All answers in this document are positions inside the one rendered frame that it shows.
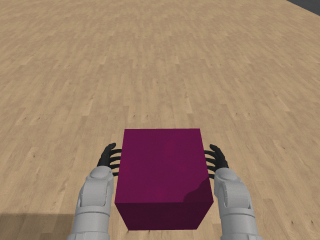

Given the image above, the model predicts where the carton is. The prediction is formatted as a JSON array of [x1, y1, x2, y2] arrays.
[[114, 128, 214, 231]]

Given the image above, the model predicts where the robot right hand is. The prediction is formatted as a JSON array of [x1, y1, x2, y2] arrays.
[[204, 144, 229, 179]]

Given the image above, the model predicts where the robot left forearm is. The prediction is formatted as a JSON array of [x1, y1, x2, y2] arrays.
[[67, 165, 114, 240]]

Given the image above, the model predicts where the robot left hand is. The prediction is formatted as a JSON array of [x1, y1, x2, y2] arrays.
[[97, 142, 122, 177]]

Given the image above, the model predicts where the robot right forearm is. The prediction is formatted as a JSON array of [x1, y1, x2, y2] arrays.
[[214, 167, 264, 240]]

